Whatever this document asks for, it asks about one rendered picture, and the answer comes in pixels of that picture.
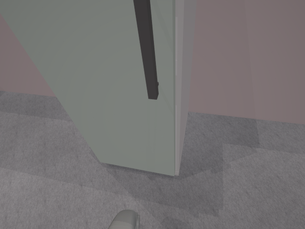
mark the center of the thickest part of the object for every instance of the robot left thigh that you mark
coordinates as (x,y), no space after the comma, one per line
(126,219)

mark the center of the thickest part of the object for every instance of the fridge door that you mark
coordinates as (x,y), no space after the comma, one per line
(88,52)

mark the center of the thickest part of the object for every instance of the handle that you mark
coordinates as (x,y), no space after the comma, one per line
(145,31)

